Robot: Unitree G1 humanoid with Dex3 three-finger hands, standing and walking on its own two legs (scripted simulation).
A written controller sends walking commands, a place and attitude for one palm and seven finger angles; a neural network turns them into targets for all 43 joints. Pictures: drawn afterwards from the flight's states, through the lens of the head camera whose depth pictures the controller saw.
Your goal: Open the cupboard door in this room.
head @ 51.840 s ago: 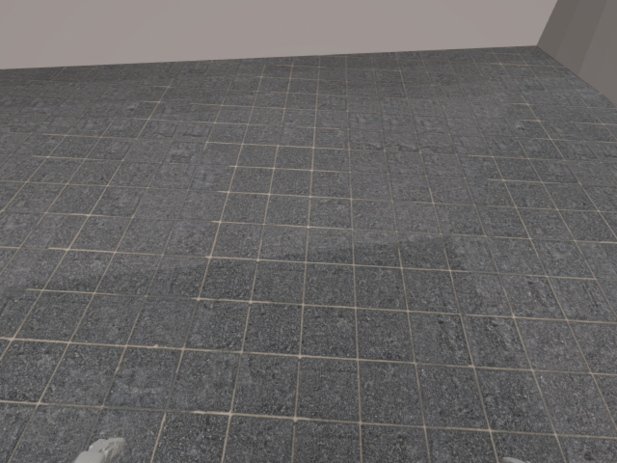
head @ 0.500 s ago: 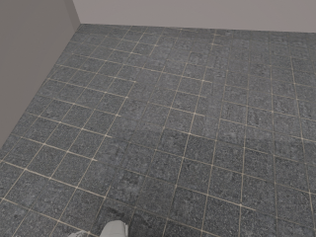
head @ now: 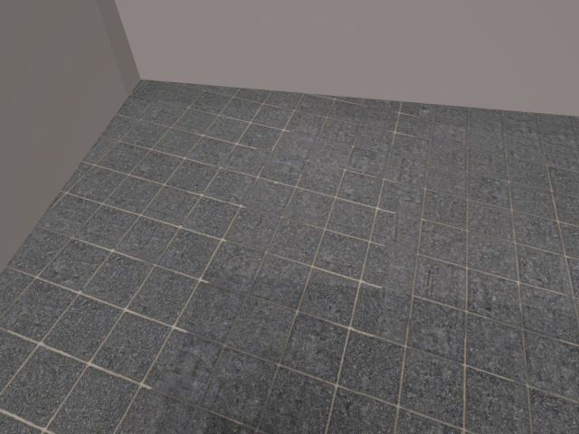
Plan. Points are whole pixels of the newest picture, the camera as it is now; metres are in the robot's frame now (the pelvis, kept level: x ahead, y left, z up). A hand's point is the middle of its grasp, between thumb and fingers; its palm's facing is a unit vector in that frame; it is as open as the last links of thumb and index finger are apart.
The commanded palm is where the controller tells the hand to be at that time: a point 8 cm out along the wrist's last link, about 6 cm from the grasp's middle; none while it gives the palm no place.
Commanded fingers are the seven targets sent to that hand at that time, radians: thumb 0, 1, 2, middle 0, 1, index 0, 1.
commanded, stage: turn to face it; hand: left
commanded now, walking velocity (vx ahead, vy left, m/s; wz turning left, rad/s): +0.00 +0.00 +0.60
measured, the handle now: out of the picture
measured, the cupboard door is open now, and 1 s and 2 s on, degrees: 44 44 44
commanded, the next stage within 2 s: none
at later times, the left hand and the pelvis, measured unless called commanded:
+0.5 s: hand (224, 351) +0.26 +0.13 -0.13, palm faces +0.23 -0.95 -0.23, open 7.4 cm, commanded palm none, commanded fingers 0.00 0.90 0.90 -0.20 -0.30 -0.20 -0.30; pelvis +0.16 -0.07 +0.01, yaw +17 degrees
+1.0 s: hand out of the picture +0.12 +0.18 -0.15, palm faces +0.58 -0.77 -0.28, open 7.4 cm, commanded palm none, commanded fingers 0.00 0.90 0.90 -0.20 -0.30 -0.20 -0.30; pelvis +0.19 -0.05 +0.01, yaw +35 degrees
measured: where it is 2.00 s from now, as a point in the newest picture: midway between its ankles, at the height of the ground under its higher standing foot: (323, 428)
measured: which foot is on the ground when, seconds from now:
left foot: down 0.00-0.34, up 0.36-0.76, down 0.78-1.00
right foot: up 0.00-0.32, down 0.34-0.78, up 0.80-1.00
